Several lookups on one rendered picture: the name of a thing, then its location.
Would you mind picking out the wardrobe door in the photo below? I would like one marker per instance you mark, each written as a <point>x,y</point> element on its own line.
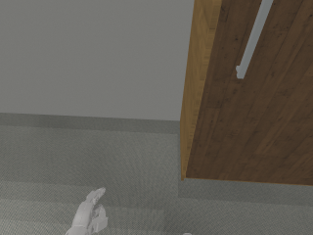
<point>258,128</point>

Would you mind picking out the handle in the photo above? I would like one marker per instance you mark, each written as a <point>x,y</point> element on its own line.
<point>260,20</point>

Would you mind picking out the left robot hand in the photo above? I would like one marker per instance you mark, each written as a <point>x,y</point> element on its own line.
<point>86,213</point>

